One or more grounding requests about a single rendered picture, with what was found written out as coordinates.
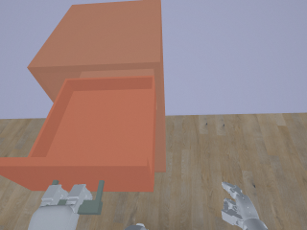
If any robot right forearm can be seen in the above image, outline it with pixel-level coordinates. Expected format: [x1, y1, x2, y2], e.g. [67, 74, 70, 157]
[243, 218, 269, 230]

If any handle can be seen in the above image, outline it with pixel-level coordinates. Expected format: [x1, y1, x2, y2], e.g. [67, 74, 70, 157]
[46, 180, 105, 216]

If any robot right hand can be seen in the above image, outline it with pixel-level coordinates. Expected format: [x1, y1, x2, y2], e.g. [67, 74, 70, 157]
[221, 181, 260, 229]

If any drawer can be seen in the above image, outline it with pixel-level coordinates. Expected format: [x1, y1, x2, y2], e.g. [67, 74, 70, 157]
[0, 75, 156, 193]

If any cabinet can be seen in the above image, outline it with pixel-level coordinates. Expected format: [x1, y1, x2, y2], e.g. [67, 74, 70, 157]
[27, 0, 166, 173]

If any robot left hand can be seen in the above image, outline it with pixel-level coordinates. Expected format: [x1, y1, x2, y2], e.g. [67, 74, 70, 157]
[28, 184, 93, 230]

